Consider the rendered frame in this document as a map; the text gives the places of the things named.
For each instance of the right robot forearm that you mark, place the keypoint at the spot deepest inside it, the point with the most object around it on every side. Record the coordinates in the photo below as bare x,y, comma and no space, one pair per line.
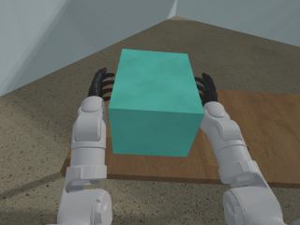
236,168

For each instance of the robot right hand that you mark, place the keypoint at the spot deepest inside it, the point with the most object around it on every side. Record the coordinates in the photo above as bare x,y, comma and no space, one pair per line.
209,89

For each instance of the carton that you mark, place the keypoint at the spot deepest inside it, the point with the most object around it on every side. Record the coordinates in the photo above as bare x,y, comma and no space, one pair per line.
155,107

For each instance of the table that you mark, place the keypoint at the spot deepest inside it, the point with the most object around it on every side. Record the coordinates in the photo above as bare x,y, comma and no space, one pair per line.
269,124

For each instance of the left robot upper arm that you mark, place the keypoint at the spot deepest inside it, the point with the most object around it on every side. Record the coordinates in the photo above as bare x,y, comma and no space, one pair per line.
86,207

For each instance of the right robot upper arm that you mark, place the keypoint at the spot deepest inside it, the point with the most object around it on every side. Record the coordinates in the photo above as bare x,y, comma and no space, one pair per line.
251,205

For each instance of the left robot forearm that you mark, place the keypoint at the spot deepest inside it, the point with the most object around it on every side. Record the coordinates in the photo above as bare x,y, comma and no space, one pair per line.
88,144

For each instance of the robot left hand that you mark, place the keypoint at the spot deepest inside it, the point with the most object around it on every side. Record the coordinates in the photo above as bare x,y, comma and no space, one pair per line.
97,84

